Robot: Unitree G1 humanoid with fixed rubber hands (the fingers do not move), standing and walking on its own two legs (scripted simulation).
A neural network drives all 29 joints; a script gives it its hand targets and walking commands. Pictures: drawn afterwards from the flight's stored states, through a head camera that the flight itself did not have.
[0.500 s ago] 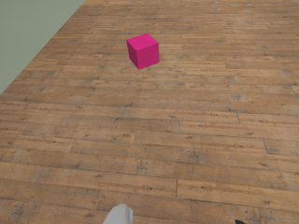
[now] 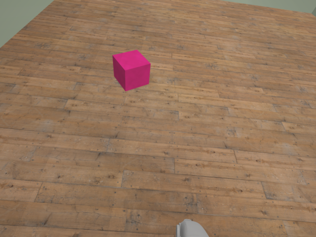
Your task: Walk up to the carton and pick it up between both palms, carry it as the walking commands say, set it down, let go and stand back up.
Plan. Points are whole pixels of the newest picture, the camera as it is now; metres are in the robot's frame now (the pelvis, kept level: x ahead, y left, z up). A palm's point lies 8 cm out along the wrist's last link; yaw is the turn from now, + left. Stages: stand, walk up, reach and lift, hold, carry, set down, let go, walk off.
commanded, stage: walk up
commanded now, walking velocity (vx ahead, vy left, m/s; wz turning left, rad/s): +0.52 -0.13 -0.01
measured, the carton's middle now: (131, 70) +1.67 +0.10 -0.66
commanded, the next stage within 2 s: none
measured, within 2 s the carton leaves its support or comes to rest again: neither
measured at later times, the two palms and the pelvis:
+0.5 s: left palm (87, 194) +0.27 +0.19 -0.13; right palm (241, 191) +0.29 -0.32 -0.16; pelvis +0.26 -0.07 -0.01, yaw +1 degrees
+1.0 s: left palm (74, 133) +0.52 +0.28 -0.16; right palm (203, 130) +0.52 -0.22 -0.12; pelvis +0.50 +0.04 +0.00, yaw +0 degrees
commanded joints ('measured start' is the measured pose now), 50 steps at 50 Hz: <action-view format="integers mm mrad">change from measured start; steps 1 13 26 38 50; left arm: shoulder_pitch -44 -150 167 275 178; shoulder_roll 3 19 53 106 -12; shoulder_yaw -4 16 4 28 1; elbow -39 -91 2 34 29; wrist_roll -1 -4 -12 -10 0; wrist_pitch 11 -45 -93 -78 -16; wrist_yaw -18 -2 33 36 10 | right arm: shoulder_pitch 55 145 -67 -348 -1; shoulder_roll -101 -106 -38 -50 -77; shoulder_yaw -12 -9 -17 4 -6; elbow -27 94 -37 -152 -20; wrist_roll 2 -12 -17 -12 4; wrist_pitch -12 17 94 57 -17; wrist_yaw -8 -38 36 51 -2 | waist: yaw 1 25 30 92 39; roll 197 258 -119 -135 210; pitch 67 -9 3 64 -23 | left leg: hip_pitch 27 92 -474 -267 34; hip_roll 256 187 104 49 255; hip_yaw -168 -10 -114 9 -203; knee -182 44 775 227 -105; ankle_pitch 261 493 97 49 344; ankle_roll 45 53 -51 -82 21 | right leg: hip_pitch -104 247 364 411 -18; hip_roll -21 83 -189 -160 -8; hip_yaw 12 -99 116 18 47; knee -83 -517 -863 -904 70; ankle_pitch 88 -48 33 -127 -48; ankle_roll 10 -44 -96 -127 -7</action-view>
